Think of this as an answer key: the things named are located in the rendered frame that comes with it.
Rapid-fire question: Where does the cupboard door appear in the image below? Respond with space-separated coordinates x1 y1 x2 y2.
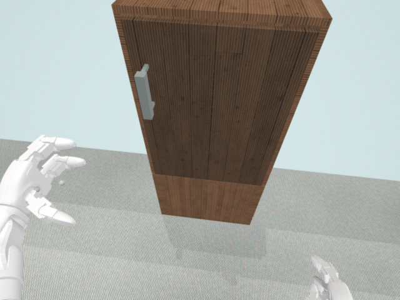
121 16 319 186

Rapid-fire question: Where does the robot left forearm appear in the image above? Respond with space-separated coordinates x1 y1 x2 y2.
0 204 30 300

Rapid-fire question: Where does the handle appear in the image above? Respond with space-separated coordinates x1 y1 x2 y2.
134 64 155 120

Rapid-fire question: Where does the robot left hand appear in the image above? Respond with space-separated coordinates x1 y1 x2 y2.
0 135 86 227

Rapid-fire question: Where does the robot right hand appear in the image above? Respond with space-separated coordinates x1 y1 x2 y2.
305 254 353 300

